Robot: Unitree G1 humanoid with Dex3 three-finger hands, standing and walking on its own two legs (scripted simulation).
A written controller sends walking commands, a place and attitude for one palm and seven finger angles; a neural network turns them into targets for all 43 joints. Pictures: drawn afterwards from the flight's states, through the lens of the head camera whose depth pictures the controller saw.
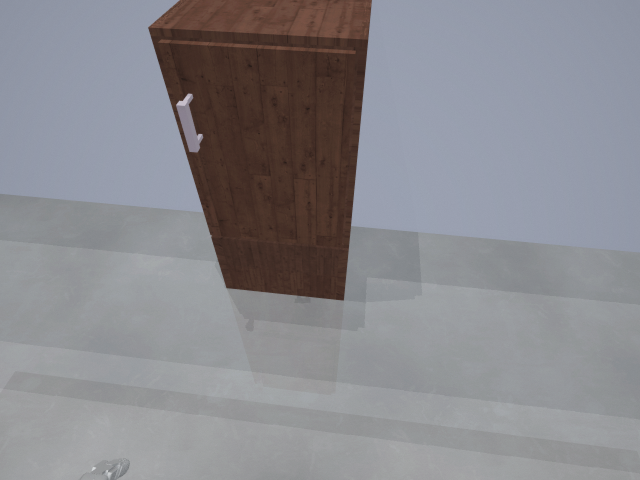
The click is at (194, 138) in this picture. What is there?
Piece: cupboard door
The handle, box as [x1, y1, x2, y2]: [176, 94, 202, 152]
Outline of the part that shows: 187,94 182,101 179,101 176,104 189,151 197,152 199,148 198,144 202,138 202,134 198,134 197,136 195,133 188,103 191,100 192,95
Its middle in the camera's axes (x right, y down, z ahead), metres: -0.31 -0.27 +0.91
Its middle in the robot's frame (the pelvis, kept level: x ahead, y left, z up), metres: +0.85 +0.35 -0.01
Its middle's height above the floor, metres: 0.75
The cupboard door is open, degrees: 0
